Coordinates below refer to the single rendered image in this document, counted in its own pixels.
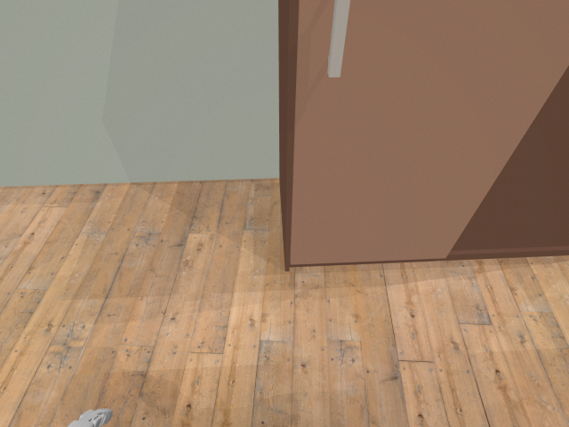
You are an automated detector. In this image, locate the handle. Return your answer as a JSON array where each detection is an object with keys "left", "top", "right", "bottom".
[{"left": 327, "top": 0, "right": 350, "bottom": 77}]

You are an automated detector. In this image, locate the wardrobe door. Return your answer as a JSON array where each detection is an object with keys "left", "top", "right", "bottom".
[
  {"left": 451, "top": 66, "right": 569, "bottom": 251},
  {"left": 290, "top": 0, "right": 569, "bottom": 265}
]

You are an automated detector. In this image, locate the left robot hand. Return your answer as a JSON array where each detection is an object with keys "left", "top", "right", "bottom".
[{"left": 68, "top": 408, "right": 113, "bottom": 427}]

